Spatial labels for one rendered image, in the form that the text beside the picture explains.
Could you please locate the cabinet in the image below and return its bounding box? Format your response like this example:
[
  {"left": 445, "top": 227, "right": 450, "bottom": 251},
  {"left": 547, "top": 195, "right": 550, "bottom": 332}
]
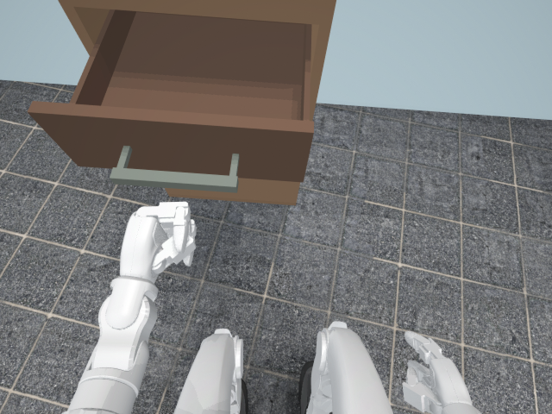
[{"left": 58, "top": 0, "right": 336, "bottom": 205}]

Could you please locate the robot left hand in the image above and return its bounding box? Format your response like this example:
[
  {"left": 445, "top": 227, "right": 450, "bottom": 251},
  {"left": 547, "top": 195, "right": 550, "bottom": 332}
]
[{"left": 120, "top": 202, "right": 197, "bottom": 283}]

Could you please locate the robot right hand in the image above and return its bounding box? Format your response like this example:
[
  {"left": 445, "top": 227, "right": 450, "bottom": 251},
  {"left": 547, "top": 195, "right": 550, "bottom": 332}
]
[{"left": 402, "top": 331, "right": 473, "bottom": 414}]

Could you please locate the handle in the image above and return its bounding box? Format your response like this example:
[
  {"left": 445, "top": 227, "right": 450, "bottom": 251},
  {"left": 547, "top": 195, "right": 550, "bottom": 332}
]
[{"left": 110, "top": 146, "right": 240, "bottom": 193}]

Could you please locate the robot right thigh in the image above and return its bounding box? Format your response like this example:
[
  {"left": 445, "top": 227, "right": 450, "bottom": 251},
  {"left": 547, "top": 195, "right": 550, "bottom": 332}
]
[{"left": 316, "top": 327, "right": 393, "bottom": 414}]

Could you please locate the drawer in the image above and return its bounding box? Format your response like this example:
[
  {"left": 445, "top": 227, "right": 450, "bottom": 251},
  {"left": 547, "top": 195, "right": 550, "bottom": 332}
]
[{"left": 28, "top": 9, "right": 314, "bottom": 183}]

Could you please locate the left robot forearm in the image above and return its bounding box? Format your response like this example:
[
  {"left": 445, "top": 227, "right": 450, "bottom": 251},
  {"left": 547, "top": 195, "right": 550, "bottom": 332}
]
[{"left": 61, "top": 276, "right": 159, "bottom": 414}]

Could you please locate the robot thigh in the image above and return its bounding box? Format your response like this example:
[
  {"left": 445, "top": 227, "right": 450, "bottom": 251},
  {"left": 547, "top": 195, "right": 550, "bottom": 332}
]
[
  {"left": 173, "top": 334, "right": 243, "bottom": 414},
  {"left": 316, "top": 327, "right": 393, "bottom": 414}
]

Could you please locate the robot left thigh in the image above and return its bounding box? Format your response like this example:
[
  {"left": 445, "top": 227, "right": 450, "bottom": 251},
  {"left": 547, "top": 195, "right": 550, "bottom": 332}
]
[{"left": 173, "top": 334, "right": 243, "bottom": 414}]

